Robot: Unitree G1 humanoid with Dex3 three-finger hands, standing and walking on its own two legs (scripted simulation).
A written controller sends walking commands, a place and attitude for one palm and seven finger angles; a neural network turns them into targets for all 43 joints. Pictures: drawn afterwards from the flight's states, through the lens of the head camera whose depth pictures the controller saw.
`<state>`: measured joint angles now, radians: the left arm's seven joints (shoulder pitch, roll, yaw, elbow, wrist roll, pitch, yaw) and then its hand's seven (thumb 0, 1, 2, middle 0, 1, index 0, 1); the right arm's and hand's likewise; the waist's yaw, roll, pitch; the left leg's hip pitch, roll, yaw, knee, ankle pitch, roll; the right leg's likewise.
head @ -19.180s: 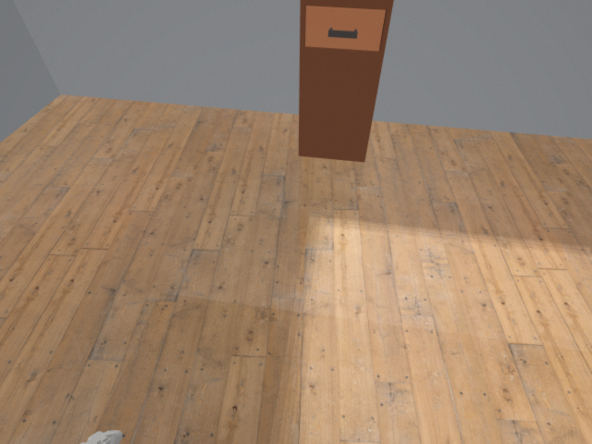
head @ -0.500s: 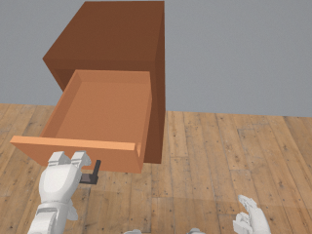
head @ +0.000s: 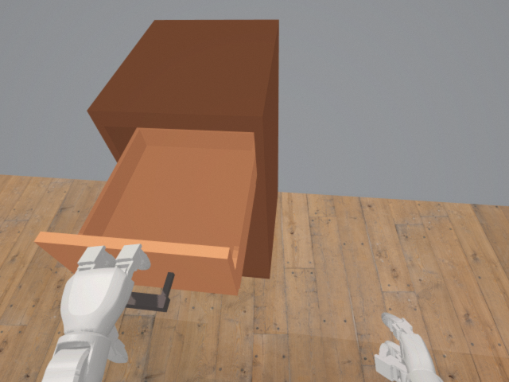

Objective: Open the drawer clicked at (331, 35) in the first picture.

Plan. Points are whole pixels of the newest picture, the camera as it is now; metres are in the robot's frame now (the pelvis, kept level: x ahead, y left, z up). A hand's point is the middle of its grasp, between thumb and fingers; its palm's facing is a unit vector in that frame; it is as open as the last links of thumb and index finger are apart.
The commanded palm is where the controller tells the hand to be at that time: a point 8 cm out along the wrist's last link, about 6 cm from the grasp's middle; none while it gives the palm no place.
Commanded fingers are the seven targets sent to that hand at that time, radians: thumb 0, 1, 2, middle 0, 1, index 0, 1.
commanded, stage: lift the hand off the handle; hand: left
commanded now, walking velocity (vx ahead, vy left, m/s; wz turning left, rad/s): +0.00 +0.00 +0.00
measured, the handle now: (137, 288) +0.26 +0.25 -0.04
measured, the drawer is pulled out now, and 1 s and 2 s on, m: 0.29 0.29 0.29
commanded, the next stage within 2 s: draw the hand back to the body in 1.20 s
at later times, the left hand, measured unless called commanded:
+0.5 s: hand (108, 286) +0.23 +0.24 +0.06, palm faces +0.06 -0.07 -1.00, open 13.7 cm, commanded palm +0.20 +0.24 +0.11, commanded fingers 0.00 -0.50 0.30 -0.30 -1.20 -0.30 -1.20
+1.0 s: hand (93, 279) +0.22 +0.24 +0.09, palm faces +0.06 -0.08 -0.99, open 13.8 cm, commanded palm +0.20 +0.25 +0.15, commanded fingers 0.00 -0.50 0.30 -0.30 -1.20 -0.30 -1.20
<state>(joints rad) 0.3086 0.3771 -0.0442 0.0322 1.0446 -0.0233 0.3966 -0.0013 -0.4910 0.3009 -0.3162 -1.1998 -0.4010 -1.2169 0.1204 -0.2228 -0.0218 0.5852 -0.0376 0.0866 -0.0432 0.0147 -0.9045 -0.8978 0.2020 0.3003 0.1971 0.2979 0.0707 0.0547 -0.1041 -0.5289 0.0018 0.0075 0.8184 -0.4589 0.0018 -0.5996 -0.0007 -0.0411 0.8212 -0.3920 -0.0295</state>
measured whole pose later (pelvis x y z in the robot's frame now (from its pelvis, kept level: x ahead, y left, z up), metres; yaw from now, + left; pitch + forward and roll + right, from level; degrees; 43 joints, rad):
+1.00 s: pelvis +0.00 +0.00 +0.03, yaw +0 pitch +3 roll +0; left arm 0.28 0.43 -0.02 -0.16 0.97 -0.01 0.19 0.00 -0.49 0.30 -0.32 -1.20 -0.32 -1.20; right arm 0.11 -0.24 -0.01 0.60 -0.02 0.10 -0.04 0.02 -0.91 -0.90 0.20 0.30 0.20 0.30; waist 0.11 0.08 -0.04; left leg -0.30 -0.01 0.01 0.59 -0.36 0.01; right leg -0.37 0.00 -0.04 0.61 -0.30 -0.02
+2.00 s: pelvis +0.01 +0.01 +0.04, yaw +1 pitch -1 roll +0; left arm 0.44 0.39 0.14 -0.36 0.28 -0.03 0.10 0.00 -0.47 0.31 -0.31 -1.19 -0.32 -1.19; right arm 0.12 -0.23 0.03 0.56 0.01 0.01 -0.07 0.02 -0.91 -0.90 0.20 0.30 0.20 0.30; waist 0.08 0.09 0.04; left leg -0.13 -0.01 -0.01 0.47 -0.32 0.01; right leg -0.19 0.00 -0.05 0.47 -0.25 -0.01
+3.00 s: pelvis +0.01 +0.00 +0.04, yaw +2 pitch -3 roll +0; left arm 0.54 0.31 0.28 -0.44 -0.05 -0.13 0.12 0.01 0.87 0.89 -0.21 -0.31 -0.21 -0.31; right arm 0.18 -0.20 0.01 0.64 0.01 -0.16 -0.08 0.02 -0.90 -0.90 0.20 0.30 0.20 0.30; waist 0.06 0.07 0.02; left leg -0.06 0.00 -0.03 0.40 -0.28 0.00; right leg -0.11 0.01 -0.08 0.38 -0.22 -0.03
